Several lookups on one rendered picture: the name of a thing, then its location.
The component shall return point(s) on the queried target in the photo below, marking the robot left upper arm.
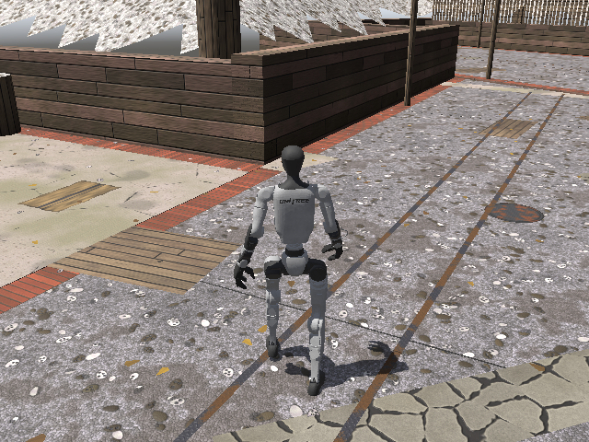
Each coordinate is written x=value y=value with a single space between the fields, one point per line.
x=260 y=209

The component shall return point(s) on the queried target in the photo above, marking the right robot hand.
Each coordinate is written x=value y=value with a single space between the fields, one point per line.
x=338 y=253

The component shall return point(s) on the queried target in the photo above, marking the robot left forearm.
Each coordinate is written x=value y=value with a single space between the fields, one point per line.
x=247 y=250

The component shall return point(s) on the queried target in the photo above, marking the robot right shin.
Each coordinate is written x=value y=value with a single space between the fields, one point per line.
x=316 y=349

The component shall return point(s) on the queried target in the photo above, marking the left robot hand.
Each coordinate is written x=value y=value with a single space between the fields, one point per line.
x=238 y=275

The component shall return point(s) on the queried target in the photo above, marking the robot right forearm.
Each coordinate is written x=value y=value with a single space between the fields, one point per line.
x=335 y=237

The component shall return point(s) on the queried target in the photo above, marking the robot right upper arm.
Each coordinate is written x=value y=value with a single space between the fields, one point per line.
x=326 y=206

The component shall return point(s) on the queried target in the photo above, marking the left robot foot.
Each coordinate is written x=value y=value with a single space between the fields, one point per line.
x=272 y=349

